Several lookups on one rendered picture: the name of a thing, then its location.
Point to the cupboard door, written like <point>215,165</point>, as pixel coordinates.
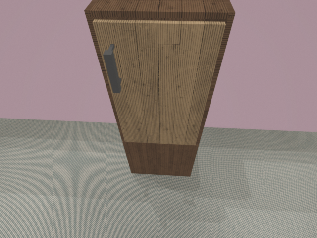
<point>166,69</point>

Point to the handle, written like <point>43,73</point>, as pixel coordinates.
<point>112,69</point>

